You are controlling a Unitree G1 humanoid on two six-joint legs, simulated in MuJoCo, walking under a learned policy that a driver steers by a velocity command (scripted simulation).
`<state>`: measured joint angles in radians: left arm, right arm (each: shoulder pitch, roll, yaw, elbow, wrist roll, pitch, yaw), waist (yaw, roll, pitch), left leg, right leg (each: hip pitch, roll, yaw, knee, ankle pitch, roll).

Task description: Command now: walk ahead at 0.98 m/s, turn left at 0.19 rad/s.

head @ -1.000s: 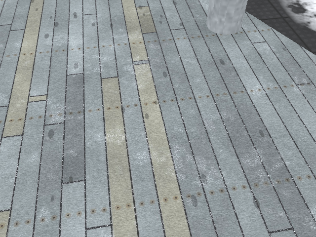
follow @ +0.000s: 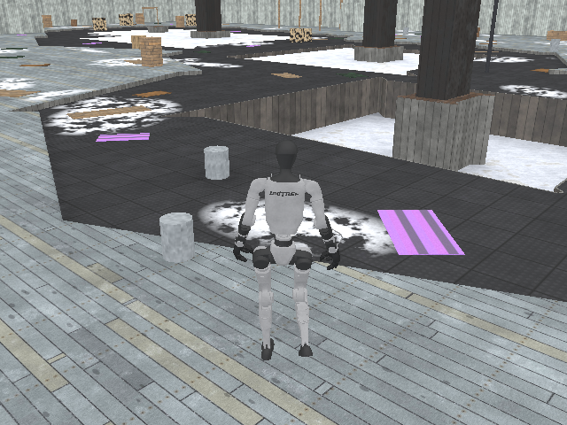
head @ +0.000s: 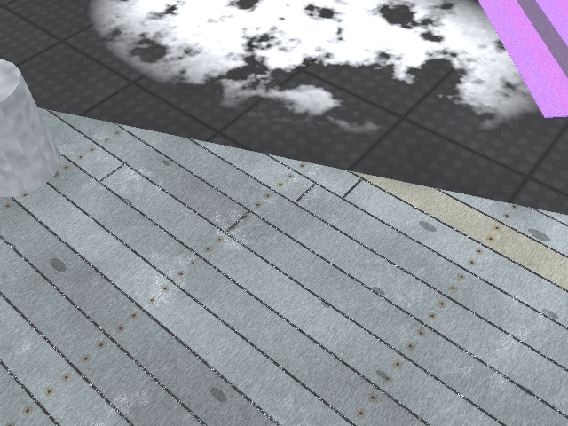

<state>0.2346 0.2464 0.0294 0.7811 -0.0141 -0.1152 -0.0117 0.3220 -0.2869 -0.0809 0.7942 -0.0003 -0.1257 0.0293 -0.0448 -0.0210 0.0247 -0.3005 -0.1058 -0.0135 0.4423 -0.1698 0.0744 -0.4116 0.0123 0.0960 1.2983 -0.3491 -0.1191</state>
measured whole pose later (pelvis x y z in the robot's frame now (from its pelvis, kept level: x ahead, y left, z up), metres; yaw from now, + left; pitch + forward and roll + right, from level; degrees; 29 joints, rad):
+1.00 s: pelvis +0.78 +0.23 +0.00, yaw +35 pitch -1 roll +1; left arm 0.19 0.28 0.03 0.73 -0.04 -0.07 0.00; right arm 0.41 -0.23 -0.04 0.79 -0.02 -0.12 0.03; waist -0.05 -0.04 0.01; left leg -0.01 -0.12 0.11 0.33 -0.31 0.10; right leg -0.83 -0.14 0.11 1.04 0.05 -0.03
